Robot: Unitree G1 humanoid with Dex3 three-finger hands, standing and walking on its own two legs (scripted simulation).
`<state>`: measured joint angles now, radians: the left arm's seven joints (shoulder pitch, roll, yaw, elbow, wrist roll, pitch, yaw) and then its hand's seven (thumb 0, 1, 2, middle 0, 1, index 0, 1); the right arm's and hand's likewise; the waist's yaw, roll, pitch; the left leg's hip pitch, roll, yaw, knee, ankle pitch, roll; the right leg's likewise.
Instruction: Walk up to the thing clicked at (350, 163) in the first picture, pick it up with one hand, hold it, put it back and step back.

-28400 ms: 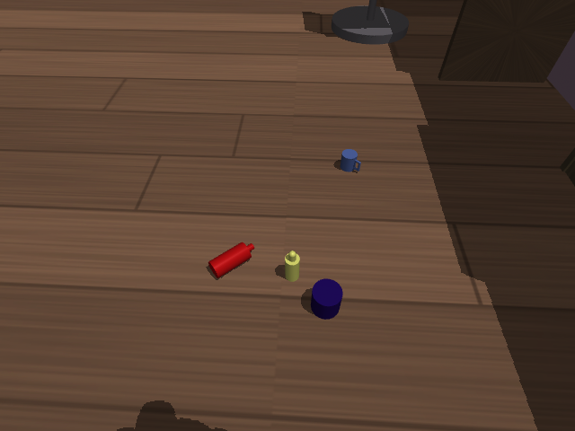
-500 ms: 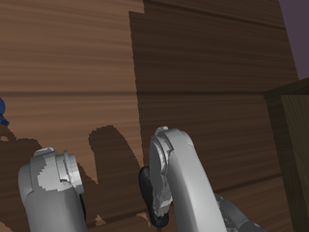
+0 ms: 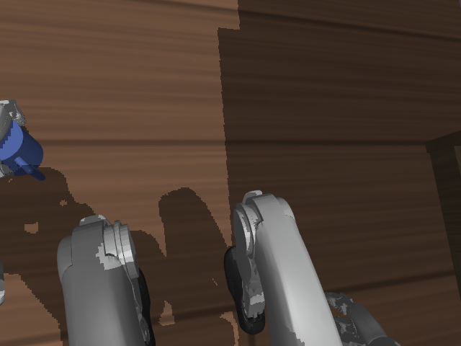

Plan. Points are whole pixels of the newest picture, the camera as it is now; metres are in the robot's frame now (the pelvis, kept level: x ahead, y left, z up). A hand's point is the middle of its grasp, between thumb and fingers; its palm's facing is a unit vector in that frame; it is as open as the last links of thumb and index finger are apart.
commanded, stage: lift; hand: left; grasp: from above
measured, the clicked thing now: (15, 154) +0.44 +0.33 -0.19
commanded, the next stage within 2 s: hold in 1.72 s
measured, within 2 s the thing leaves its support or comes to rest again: neither
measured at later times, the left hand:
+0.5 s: hand out of the picture +0.40 +0.35 -0.06, palm faces -0.47 -0.10 -0.88, open 10.5 cm
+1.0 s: hand out of the picture +0.34 +0.32 +0.14, palm faces -0.43 -0.14 -0.89, open 10.7 cm
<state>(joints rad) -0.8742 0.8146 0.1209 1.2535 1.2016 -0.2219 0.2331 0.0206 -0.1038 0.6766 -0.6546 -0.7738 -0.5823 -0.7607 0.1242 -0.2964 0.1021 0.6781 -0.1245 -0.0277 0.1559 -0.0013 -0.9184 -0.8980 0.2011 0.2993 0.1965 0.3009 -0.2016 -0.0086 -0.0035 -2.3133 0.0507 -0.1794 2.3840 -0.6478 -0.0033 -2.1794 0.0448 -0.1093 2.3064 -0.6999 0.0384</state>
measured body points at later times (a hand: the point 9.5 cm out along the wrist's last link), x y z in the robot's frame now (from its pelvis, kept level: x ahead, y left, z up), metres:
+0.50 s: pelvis -0.01 +0.00 +0.06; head +0.20 +0.07 +0.46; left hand +0.42 +0.35 -0.01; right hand +0.10 -0.26 -0.05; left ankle +0.08 +0.13 -0.30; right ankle +0.10 -0.12 -0.30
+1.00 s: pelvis +0.01 +0.01 +0.23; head +0.14 +0.06 +0.66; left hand +0.35 +0.33 +0.19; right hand +0.17 -0.23 +0.11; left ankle +0.08 +0.13 -0.30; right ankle +0.10 -0.12 -0.30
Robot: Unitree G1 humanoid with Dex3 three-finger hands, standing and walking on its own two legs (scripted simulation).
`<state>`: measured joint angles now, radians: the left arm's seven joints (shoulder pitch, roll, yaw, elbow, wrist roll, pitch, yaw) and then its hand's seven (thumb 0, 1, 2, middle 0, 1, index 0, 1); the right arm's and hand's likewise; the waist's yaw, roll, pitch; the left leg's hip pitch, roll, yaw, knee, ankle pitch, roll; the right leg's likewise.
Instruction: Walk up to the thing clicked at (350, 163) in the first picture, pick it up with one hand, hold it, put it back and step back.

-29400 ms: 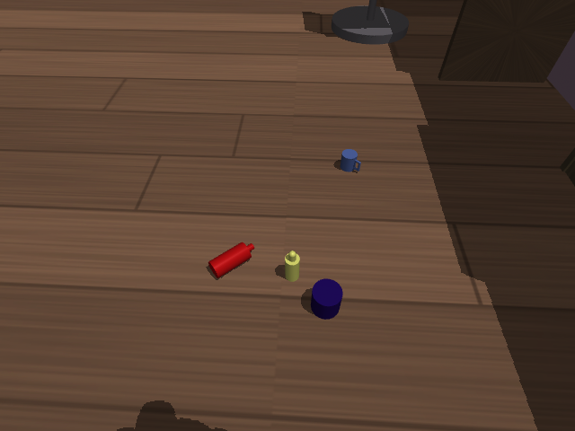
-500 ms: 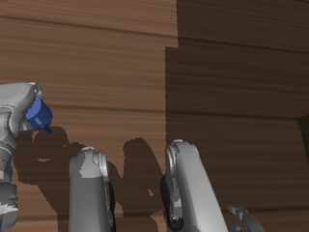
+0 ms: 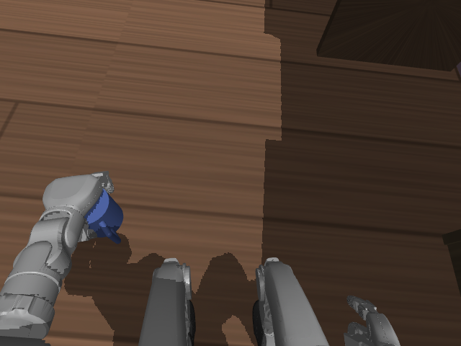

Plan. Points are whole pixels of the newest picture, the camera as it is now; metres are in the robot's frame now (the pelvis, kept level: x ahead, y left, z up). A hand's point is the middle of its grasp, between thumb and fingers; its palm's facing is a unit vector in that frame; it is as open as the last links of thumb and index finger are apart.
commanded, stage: lift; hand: left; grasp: from above
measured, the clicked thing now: (100, 218) +0.36 +0.25 -0.13
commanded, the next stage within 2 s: hold in 0.72 s
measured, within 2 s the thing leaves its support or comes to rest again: neither
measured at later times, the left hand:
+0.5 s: hand (68, 192) +0.35 +0.24 +0.04, palm faces -0.46 -0.08 -0.88, open 10.6 cm
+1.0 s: hand (60, 157) +0.38 +0.23 +0.10, palm faces -0.46 -0.08 -0.88, open 10.6 cm
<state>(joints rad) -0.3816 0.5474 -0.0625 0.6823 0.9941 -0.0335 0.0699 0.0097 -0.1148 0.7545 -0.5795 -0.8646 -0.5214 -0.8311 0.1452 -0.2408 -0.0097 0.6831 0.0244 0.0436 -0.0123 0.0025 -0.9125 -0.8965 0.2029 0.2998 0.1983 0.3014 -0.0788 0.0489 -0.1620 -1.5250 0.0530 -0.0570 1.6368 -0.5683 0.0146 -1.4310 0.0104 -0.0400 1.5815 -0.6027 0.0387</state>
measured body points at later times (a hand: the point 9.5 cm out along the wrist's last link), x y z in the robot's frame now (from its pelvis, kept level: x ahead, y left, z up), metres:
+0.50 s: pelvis +0.04 +0.00 +0.14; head +0.11 +0.01 +0.58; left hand +0.37 +0.24 +0.09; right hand +0.13 -0.27 +0.02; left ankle +0.08 +0.11 -0.53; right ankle +0.07 -0.14 -0.53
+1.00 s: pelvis +0.08 +0.00 +0.18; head +0.12 +0.00 +0.63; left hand +0.40 +0.23 +0.15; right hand +0.18 -0.26 +0.06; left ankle +0.08 +0.11 -0.53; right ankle +0.07 -0.14 -0.53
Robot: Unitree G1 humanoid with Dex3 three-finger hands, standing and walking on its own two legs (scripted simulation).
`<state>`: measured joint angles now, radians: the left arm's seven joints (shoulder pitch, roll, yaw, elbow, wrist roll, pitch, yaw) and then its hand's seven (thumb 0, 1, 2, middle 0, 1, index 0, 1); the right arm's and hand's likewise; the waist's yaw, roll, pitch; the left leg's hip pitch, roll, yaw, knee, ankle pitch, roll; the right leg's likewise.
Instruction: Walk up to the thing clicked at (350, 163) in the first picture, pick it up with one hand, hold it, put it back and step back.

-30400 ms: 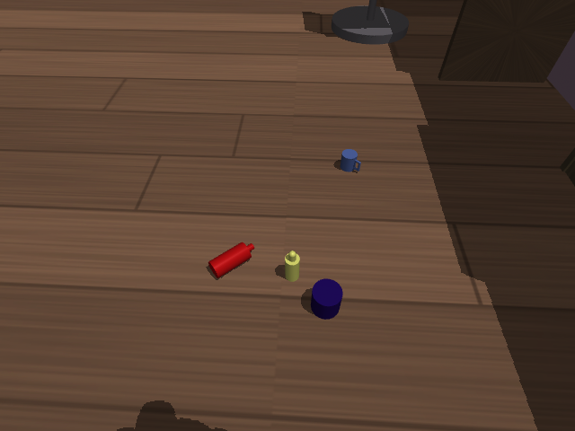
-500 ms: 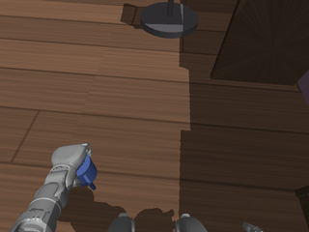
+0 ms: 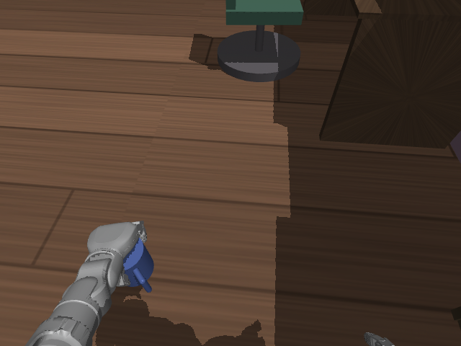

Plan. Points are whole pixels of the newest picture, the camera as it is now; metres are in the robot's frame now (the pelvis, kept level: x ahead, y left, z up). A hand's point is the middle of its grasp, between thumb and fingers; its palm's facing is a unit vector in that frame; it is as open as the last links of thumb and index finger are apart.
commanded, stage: hold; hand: left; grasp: from above
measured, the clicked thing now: (133, 266) +0.30 +0.21 -0.12
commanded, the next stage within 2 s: crouch in 1.72 s
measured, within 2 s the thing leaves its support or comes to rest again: neither
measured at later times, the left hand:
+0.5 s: hand (118, 259) +0.29 +0.22 -0.05, palm faces -0.48 -0.05 -0.88, open 10.6 cm
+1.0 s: hand (114, 268) +0.27 +0.21 -0.03, palm faces -0.46 -0.05 -0.89, open 10.6 cm
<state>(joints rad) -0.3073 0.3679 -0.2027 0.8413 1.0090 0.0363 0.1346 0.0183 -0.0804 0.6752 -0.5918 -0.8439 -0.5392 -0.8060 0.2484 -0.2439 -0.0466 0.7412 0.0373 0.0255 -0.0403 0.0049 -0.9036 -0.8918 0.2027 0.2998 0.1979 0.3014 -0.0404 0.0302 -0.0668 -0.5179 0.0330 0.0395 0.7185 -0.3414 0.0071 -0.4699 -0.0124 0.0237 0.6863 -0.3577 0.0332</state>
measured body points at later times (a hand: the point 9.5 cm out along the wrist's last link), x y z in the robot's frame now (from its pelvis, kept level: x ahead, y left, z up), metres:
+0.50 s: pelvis +0.00 +0.00 +0.01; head +0.02 -0.02 +0.46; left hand +0.31 +0.22 +0.00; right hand +0.11 -0.27 -0.11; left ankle +0.01 +0.11 -0.72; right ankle -0.01 -0.14 -0.72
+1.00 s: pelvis -0.02 -0.01 +0.02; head -0.02 -0.03 +0.47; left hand +0.29 +0.21 +0.02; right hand +0.12 -0.27 -0.10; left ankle +0.01 +0.11 -0.72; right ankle -0.01 -0.14 -0.72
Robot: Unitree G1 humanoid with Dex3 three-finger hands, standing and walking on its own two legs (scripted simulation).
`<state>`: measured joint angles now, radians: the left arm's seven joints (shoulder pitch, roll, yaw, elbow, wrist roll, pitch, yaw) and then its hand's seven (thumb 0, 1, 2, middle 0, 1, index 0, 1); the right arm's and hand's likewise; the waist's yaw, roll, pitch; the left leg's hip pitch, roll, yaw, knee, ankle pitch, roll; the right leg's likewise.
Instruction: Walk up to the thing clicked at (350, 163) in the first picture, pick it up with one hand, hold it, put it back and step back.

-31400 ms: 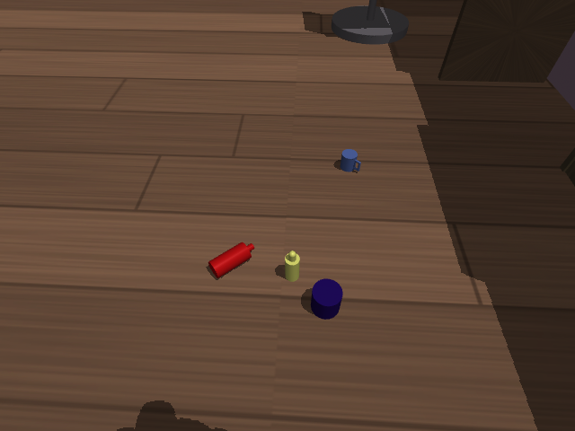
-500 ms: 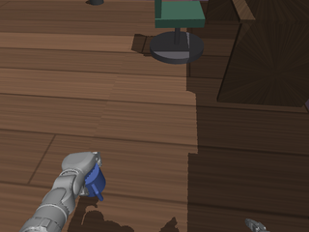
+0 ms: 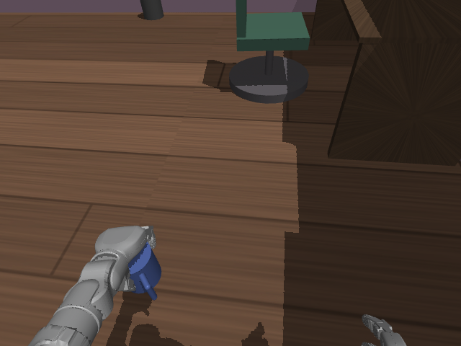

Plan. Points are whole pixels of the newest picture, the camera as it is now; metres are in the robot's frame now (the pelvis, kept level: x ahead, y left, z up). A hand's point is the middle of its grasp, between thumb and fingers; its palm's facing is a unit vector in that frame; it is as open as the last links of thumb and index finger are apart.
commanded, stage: hold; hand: left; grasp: from above
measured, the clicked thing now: (140, 272) +0.29 +0.21 -0.09
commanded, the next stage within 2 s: crouch in 0.72 s
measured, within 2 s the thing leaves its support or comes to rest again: neither
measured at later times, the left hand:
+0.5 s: hand (126, 267) +0.28 +0.22 -0.04, palm faces -0.47 -0.05 -0.88, open 10.6 cm
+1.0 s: hand (125, 264) +0.29 +0.23 -0.05, palm faces -0.46 -0.06 -0.89, open 10.7 cm
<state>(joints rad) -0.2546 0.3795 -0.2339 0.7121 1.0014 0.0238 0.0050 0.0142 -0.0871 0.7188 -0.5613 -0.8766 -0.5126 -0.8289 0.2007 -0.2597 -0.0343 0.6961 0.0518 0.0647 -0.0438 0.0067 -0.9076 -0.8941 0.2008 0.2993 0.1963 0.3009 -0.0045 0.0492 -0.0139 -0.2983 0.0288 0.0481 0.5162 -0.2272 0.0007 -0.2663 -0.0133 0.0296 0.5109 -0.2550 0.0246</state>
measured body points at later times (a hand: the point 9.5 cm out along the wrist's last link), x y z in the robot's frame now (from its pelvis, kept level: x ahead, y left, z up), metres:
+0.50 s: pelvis +0.00 +0.00 +0.00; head +0.00 -0.02 +0.45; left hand +0.30 +0.22 +0.01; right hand +0.14 -0.25 -0.11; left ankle +0.03 +0.12 -0.74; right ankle +0.01 -0.14 -0.74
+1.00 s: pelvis +0.01 +0.00 +0.00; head +0.01 -0.02 +0.45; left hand +0.31 +0.23 +0.01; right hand +0.15 -0.25 -0.11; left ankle +0.03 +0.12 -0.74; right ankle +0.01 -0.14 -0.74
